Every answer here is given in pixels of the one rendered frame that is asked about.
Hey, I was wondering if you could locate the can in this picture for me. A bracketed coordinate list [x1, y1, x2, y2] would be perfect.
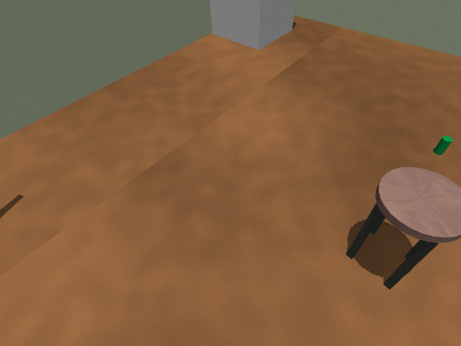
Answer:
[434, 136, 452, 155]

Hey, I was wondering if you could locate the stool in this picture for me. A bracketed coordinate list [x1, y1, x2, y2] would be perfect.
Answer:
[346, 167, 461, 289]

